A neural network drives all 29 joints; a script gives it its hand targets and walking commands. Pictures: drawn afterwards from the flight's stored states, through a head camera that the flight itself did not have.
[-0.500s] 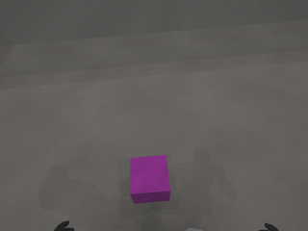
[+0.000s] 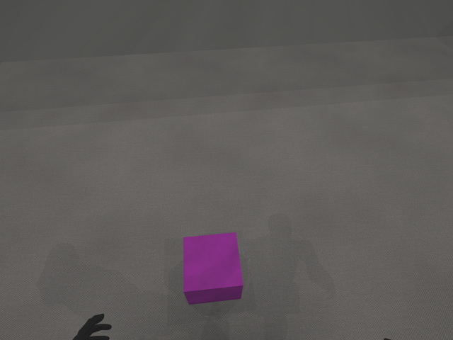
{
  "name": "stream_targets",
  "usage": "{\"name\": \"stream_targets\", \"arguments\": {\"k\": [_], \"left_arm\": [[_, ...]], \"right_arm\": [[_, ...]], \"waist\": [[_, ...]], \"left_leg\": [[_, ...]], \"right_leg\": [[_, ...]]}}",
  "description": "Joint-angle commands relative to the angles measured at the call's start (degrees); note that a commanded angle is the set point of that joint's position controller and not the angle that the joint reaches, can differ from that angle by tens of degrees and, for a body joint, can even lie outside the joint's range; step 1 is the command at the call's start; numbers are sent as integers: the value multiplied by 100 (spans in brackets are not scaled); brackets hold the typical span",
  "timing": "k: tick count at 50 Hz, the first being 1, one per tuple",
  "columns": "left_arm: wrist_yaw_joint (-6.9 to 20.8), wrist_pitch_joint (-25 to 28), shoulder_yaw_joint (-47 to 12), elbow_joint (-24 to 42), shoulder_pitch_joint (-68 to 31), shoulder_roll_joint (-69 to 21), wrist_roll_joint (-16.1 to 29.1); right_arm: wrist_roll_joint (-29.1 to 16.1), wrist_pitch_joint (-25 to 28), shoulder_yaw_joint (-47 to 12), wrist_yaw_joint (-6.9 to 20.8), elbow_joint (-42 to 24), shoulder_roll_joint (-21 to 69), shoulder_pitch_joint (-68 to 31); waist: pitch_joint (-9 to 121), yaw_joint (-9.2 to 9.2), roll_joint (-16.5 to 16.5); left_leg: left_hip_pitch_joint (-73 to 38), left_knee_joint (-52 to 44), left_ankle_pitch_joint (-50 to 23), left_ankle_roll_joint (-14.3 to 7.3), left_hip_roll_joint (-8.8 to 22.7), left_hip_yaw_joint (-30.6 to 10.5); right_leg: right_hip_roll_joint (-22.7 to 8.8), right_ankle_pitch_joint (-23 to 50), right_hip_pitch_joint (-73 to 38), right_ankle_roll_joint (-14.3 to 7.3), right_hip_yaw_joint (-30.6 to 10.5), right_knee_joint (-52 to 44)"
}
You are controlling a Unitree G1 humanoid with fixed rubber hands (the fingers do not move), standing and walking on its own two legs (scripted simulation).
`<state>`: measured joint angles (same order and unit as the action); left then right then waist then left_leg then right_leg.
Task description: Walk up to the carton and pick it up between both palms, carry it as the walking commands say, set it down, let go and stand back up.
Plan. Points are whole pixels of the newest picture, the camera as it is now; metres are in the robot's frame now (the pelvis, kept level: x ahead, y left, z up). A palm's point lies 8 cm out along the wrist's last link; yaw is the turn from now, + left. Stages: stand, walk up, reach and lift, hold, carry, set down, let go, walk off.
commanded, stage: walk up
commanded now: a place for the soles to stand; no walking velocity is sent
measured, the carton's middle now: (212, 268) +0.47 +0.08 -0.68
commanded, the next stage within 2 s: stand in 0.20 s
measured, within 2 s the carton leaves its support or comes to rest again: neither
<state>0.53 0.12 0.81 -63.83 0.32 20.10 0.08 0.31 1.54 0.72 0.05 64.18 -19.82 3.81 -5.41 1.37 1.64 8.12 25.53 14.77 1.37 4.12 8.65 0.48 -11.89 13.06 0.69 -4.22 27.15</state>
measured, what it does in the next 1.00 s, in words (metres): lowers itself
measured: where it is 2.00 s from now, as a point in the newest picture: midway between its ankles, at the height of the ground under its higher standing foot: outside the picture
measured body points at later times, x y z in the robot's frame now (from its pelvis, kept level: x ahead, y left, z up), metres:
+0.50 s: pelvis +0.00 +0.00 +0.00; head +0.05 +0.00 +0.44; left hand +0.13 +0.29 -0.12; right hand +0.13 -0.30 -0.13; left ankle -0.01 +0.13 -0.74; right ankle +0.03 -0.13 -0.74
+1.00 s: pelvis -0.03 +0.01 -0.06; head +0.13 +0.03 +0.36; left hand +0.24 +0.29 -0.17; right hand +0.24 -0.24 -0.17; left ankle -0.01 +0.13 -0.74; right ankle +0.03 -0.13 -0.74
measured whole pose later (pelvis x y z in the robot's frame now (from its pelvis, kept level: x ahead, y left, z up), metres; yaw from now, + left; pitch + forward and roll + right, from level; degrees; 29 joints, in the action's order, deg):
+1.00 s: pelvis -0.03 +0.01 -0.06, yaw +6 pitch +14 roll -1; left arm 2.9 -19.7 7.4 -32.1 -15.5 17.6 -3.9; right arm -0.2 -19.7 11.6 1.4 28.8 -14.2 -9.5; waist -7.0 1.9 -0.5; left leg 46.4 57.5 25.0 0.0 1.9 0.4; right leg -1.6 -21.7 46.9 1.9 0.3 54.8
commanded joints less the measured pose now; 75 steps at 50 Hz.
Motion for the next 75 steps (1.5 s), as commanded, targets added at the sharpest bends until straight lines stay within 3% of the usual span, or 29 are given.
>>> {"name": "stream_targets", "arguments": {"k": [1, 20, 21, 22, 23, 24, 25, 26, 28, 34, 35, 37, 41, 42, 45, 47, 48, 51, 52, 56, 58, 59, 60, 62, 63, 65, 66, 74, 75], "left_arm": [[-42, 104, 185, 378, -324, 1203, 2], [-90, 134, 206, 414, -152, 1261, -65], [158, -241, 533, 2425, -580, 245, 69], [163, -545, 521, 3291, -438, 496, -222], [267, -726, 494, 3288, -277, 574, -245], [294, -968, 731, 3215, -455, 889, -460], [345, -1239, 754, 3365, -527, 1108, -572], [330, -1424, 917, 3088, -422, 1129, -690], [270, -1561, 1104, 3076, -161, 1083, -690], [374, -1420, 988, 3788, -597, 1095, -660], [338, -1532, 830, 3438, -415, 839, -570], [309, -1481, 717, 3762, -938, 847, -551], [227, -1347, 740, 4478, -1792, 831, -380], [192, -1408, 840, 4340, -1821, 875, -471], [232, -1728, 800, 4005, -2269, 598, -394], [179, -1953, 1039, 3832, -1941, 685, -441], [181, -1970, 984, 4182, -2392, 626, -401], [100, -2145, 1219, 3950, -2341, 603, -507], [24, -2079, 1338, 4015, -2541, 765, -533], [42, -2029, 1341, 4089, -3340, 641, -538], [66, -2062, 1268, 4010, -3740, 635, -475], [125, -2083, 1394, 3838, -3868, 670, -487], [171, -2056, 1327, 3758, -4125, 703, -348], [137, -1994, 1508, 4182, -4681, 1009, -283], [126, -1962, 1417, 3862, -4926, 843, -286], [177, -2033, 1326, 3457, -5212, 840, -266], [211, -2078, 1512, 3211, -5121, 1011, -399], [282, -1767, 1390, 2849, -6784, 1439, 229], [245, -1714, 1508, 2561, -6703, 1274, 38]], "right_arm": [[-3, 85, 263, -39, -408, -1328, -260], [42, -54, 321, 1, -410, -1239, -391], [-53, -410, 673, 54, -2420, -521, -1291], [68, -604, 862, 52, -3302, -351, -791], [205, -828, 1047, 88, -3222, -530, -595], [346, -1046, 1137, 149, -2937, -529, -778], [318, -1304, 1229, 224, -3086, -546, -916], [377, -1445, 1435, 184, -3309, -805, -724], [300, -1579, 1329, 146, -3241, -791, -18], [146, -1595, 1466, 95, -3874, -463, 246], [213, -1618, 1589, 102, -3947, -544, 176], [0, -1614, 1482, 95, -3890, -373, -152], [-72, -1573, 1385, 73, -4484, -482, -965], [-144, -1559, 1290, 120, -4377, -467, -1114], [-86, -1764, 1476, 99, -4580, -648, -1864], [44, -1997, 1552, 88, -4487, -830, -1916], [4, -2075, 1592, 64, -4601, -644, -2162], [-99, -2269, 1356, 84, -4299, -558, -2198], [-100, -2221, 1271, 59, -4433, -473, -2516], [-247, -2190, 1161, 38, -4292, -270, -3318], [-25, -2222, 1372, -48, -3916, -422, -3295], [-62, -2257, 1308, -101, -4192, -311, -3820], [-116, -2216, 1326, -164, -4153, -254, -3875], [-251, -2179, 1384, -235, -4846, -455, -4950], [-230, -2190, 1253, -271, -4168, -236, -4951], [-130, -2268, 1399, -343, -3678, -339, -5041], [-22, -2355, 1396, -378, -3506, -165, -4789], [-374, -2125, 1260, -674, -3876, -389, -7016], [-135, -2072, 1476, -663, -3134, -427, -6507]], "waist": [[884, -9, -236], [799, -14, -160], [459, -358, 199], [203, -175, -27], [272, 71, 78], [124, -70, -298], [595, 90, -436], [645, -30, 142], [1039, -32, 92], [2280, 168, -427], [2048, 323, 64], [2243, 292, -410], [3010, 262, -297], [2889, 80, -809], [3078, 239, -505], [3546, -32, -601], [3845, 136, -312], [4022, -102, -626], [4137, -158, -221], [4310, -209, -549], [4078, 55, -731], [4384, -132, -453], [4620, 87, -54], [5464, -69, 29], [4934, -214, -279], [4879, 38, -423], [4976, -57, -425], [6458, -85, -124], [6085, -3, -442]], "left_leg": [[-242, -634, -458, -315, 507, -695], [-500, -687, -416, -277, 375, -599], [1040, 174, -226, -219, -423, -818], [1250, 245, 329, -171, -409, -642], [1122, 143, 309, -202, -485, -582], [1127, 276, 361, -81, -549, -587], [748, 322, 222, 32, -632, -479], [734, 554, 163, 86, -641, -420], [1041, 764, 31, -10, -690, -506], [1721, 1354, -955, -93, -636, -755], [1757, 1333, -985, -60, -576, -844], [1689, 1646, -1068, -4, -556, -847], [1859, 2038, -1394, -75, -455, -936], [1813, 2199, -1577, 68, -441, -902], [1982, 2188, -942, 43, -459, -910], [1865, 2226, -1133, 37, -502, -942], [1974, 2380, -1306, 33, -518, -919], [1903, 2325, -1485, 29, -573, -951], [2166, 2439, -1589, -30, -571, -905], [2261, 2656, -1763, 59, -546, -914], [2245, 2527, -1235, 95, -513, -954], [2595, 2622, -917, 86, -597, -776], [2616, 2705, -1054, 3, -564, -838], [2614, 2821, -803, -88, -629, -770], [3042, 2759, -749, -25, -617, -723], [3173, 2749, -283, 39, -627, -673], [3165, 2613, -287, 26, -652, -610], [3936, 2934, -592, -37, -785, -555], [3988, 2767, -579, 38, -789, -543]], "right_leg": [[-571, 1335, -197, -281, -435, -476], [-527, 1505, -163, -318, -483, -640], [-46, 400, -116, -71, 484, 37], [-93, 258, -203, -69, 524, 29], [-13, 476, -353, 28, 636, -29], [-69, 318, 106, -29, 684, -71], [88, 313, 262, -44, 829, -27], [108, 114, 545, 118, 914, 112], [126, 578, 212, 202, 749, 502], [203, 1970, -106, 257, 642, 1335], [276, 2135, 227, 313, 753, 1399], [177, 1710, 709, 202, 599, 1539], [236, 1702, 1442, 204, 800, 2114], [150, 1449, 1791, 132, 711, 2131], [229, 884, 1971, 132, 800, 2135], [232, 753, 1981, 188, 895, 2312], [325, 1073, 1884, 160, 822, 2384], [264, 960, 2101, 145, 839, 2433], [328, 1056, 2254, 169, 819, 2533], [219, 953, 2765, 150, 702, 2593], [168, 534, 3059, 123, 732, 2496], [190, 487, 2770, 132, 683, 2507], [193, 787, 2740, 180, 704, 2587], [179, 564, 2476, 252, 745, 2696], [163, 477, 2781, 259, 725, 2706], [178, 70, 3042, 230, 784, 2618], [221, 114, 2854, 251, 794, 2539], [223, 598, 2436, 295, 784, 2855], [222, 513, 2896, 295, 793, 2785]]}}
